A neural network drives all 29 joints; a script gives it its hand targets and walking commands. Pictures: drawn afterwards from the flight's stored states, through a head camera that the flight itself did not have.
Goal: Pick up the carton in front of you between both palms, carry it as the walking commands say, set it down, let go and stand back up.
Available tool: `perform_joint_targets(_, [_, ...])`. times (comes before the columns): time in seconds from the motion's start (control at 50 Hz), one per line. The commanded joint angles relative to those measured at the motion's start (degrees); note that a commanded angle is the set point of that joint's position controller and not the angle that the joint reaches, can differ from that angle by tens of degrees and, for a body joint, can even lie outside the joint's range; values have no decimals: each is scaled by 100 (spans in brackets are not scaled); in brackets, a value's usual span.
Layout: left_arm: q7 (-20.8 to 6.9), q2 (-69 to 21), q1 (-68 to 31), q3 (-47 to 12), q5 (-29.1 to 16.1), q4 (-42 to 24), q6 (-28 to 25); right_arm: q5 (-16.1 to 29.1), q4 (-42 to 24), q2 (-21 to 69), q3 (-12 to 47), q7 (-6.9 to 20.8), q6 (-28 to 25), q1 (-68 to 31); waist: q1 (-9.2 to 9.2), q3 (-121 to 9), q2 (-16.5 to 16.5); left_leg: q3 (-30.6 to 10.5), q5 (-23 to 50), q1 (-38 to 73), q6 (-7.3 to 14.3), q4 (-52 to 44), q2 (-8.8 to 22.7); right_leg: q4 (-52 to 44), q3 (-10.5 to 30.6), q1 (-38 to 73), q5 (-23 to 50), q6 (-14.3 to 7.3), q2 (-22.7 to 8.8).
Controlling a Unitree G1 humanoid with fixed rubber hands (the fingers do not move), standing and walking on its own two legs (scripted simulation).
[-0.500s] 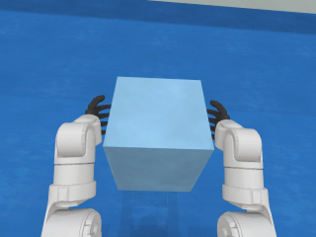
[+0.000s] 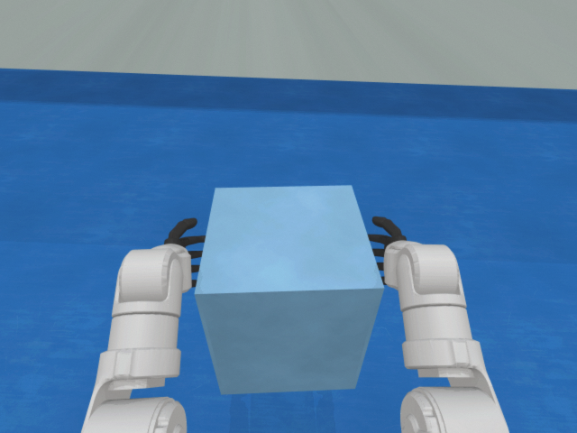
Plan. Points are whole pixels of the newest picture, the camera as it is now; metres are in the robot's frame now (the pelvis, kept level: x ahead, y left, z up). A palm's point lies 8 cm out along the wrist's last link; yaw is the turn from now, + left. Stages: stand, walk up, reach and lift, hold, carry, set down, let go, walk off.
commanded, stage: carry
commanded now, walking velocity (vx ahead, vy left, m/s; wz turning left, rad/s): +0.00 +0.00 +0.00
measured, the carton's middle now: (286, 289) +0.35 +0.00 +0.03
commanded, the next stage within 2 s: hold in 1.28 s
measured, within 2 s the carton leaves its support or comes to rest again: neither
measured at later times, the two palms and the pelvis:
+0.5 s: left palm (170, 336) +0.26 +0.15 +0.06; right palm (399, 335) +0.26 -0.15 +0.06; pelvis -0.03 +0.00 +0.01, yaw +0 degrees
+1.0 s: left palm (162, 359) +0.23 +0.16 +0.05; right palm (399, 356) +0.23 -0.14 +0.05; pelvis -0.05 +0.01 +0.01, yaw +0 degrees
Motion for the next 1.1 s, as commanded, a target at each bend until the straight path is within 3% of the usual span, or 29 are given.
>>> perform_joint_targets(0.0, [-1525,-6458,-3361,-3332,-2149,-349,-319,2100,-448,6613,3166,1569,-319,-3212,23,-1978,-47,-546,2418,987,118,-150,622,-277,574,675,3044,-117,-723])
perform_joint_targets(0.2, [-1739,-6401,-2332,-3781,-1785,-767,-1121,1693,-1018,6449,3605,1791,-1100,-2224,58,-1718,-14,-613,1747,945,105,-473,650,-600,630,500,2170,-151,-686])
perform_joint_targets(0.42, [-1876,-5862,-970,-3179,-594,-272,-2134,565,-575,5870,3136,1912,-2140,-936,31,-1248,-16,-648,1059,644,102,-780,656,-903,687,182,1391,-140,-685])
perform_joint_targets(0.52, [-1927,-5867,-602,-2775,-319,160,-2612,302,-163,5890,2737,1963,-2634,-612,32,-1158,-9,-666,858,554,113,-858,653,-979,719,44,1092,-141,-669])
perform_joint_targets(0.6, [-1968,-6026,-640,-2793,-316,221,-2938,274,-67,6050,2727,2004,-2955,-635,35,-1189,-5,-683,732,510,117,-905,646,-1003,722,19,958,-136,-651])
perform_joint_targets(0.72, [-1917,-6087,-807,-3265,-560,-160,-2897,498,-450,6121,3148,1962,-2903,-774,41,-1298,22,-713,572,555,125,-960,638,-1024,721,1,771,-150,-626])
perform_joint_targets(0.86, [-1881,-5869,-510,-3054,-405,-14,-2762,339,-248,5912,2912,1933,-2771,-468,28,-1172,35,-731,507,445,120,-1028,663,-1017,693,-63,760,-126,-600])
perform_joint_targets(1.08, [-1862,-5923,-585,-3186,-491,-176,-2772,418,-407,5959,3034,1924,-2783,-546,30,-1208,45,-746,393,421,121,-1072,663,-1023,691,-69,703,-132,-584])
